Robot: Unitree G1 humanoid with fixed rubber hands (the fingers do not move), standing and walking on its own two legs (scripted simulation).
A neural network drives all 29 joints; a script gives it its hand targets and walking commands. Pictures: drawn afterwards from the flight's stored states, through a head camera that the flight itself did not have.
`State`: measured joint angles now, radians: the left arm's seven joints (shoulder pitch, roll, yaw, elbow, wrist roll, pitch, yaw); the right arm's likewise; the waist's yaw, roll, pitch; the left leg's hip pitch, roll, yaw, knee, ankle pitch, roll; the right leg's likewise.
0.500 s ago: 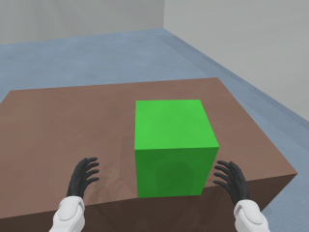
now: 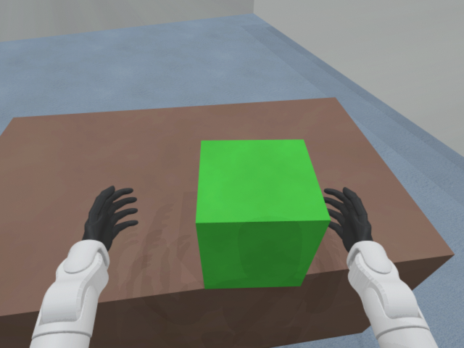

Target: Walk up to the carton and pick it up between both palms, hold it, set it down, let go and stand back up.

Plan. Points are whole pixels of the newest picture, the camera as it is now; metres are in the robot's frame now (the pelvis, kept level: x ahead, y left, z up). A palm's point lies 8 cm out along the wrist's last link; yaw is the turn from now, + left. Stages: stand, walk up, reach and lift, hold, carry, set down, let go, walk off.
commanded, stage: reach and lift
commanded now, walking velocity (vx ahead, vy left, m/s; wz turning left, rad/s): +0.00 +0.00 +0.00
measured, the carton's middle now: (252, 216) +0.40 +0.00 -0.01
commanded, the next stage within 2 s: none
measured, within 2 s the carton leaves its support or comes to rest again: neither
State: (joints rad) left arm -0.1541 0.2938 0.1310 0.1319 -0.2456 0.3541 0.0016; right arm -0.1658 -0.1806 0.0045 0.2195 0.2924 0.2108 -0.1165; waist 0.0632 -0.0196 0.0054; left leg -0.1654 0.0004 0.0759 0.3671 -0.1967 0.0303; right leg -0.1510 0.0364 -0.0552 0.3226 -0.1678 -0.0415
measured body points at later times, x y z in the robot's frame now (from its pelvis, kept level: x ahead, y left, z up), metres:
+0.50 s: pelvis +0.00 -0.01 +0.00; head +0.02 +0.01 +0.45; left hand +0.37 +0.26 +0.12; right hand +0.39 -0.16 +0.12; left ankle +0.00 +0.09 -0.75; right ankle +0.00 -0.09 -0.75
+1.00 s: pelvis +0.01 +0.00 +0.00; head +0.02 +0.01 +0.45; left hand +0.41 +0.27 +0.13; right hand +0.43 -0.15 +0.12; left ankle +0.00 +0.09 -0.75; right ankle +0.00 -0.09 -0.75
